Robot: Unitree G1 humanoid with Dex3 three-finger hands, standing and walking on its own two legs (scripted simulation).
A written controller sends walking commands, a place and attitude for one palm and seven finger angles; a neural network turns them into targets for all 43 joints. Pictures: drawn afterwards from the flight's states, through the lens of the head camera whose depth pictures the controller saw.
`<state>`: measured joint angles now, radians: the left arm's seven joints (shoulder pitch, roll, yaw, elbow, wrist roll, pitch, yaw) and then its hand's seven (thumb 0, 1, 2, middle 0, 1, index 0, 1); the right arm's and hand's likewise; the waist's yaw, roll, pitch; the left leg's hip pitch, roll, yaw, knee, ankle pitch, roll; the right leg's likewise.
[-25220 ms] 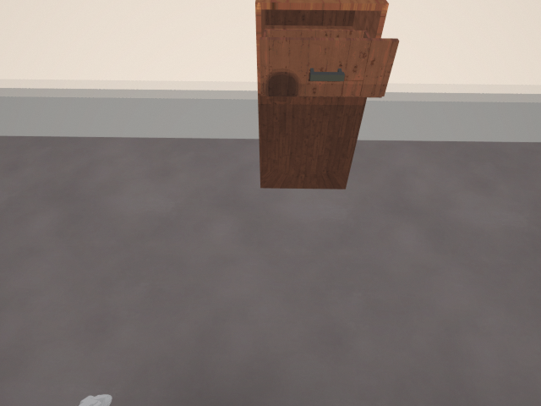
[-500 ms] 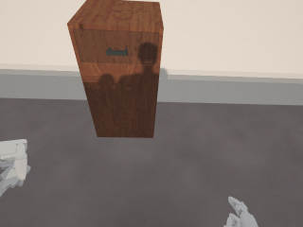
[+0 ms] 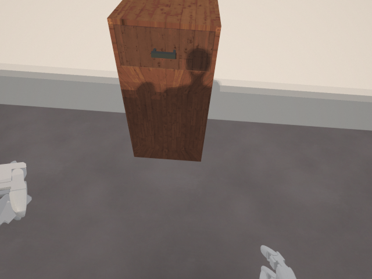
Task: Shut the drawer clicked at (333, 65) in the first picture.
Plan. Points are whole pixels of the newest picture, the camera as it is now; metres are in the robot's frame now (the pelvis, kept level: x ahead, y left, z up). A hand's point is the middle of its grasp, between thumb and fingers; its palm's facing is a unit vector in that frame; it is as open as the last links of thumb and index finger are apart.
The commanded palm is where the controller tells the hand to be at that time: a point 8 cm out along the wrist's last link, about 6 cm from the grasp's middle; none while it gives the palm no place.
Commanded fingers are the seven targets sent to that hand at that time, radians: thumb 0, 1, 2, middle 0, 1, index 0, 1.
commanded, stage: stop stepping back and stand still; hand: left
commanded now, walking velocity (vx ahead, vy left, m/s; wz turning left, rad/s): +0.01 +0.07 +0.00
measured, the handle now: (164, 52) +0.99 +0.13 +0.02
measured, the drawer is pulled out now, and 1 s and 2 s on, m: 0.00 0.00 0.00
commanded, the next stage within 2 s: let the arm hang, fingers relaxed in 0.64 s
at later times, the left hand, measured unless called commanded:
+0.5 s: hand (39, 175) +0.23 +0.25 +0.18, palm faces +0.35 -0.80 -0.49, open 3.2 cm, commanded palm +0.17 +0.29 +0.18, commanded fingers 0.00 0.90 0.90 -1.40 -1.60 -1.40 -1.60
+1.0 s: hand out of the picture +0.12 +0.21 -0.15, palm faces -0.02 -0.97 -0.23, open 3.0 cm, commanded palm none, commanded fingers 0.00 0.90 0.90 -0.84 -0.99 -0.84 -0.99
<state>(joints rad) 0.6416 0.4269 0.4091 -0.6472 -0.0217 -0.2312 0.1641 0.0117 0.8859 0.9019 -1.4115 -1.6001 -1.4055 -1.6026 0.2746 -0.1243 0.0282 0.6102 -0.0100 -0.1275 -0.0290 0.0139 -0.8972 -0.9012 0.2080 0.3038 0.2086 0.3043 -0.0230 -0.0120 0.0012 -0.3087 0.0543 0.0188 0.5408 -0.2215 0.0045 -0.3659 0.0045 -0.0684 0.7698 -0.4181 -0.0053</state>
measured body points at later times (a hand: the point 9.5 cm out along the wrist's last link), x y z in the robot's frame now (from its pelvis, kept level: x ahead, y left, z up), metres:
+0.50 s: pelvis +0.04 +0.01 +0.00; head +0.07 +0.02 +0.45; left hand +0.21 +0.29 +0.20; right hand +0.22 -0.22 -0.07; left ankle +0.06 +0.12 -0.73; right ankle +0.02 -0.11 -0.73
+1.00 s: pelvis +0.02 +0.02 -0.01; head +0.03 +0.02 +0.44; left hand +0.12 +0.26 -0.13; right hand +0.13 -0.24 -0.13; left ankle +0.06 +0.12 -0.73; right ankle +0.02 -0.11 -0.73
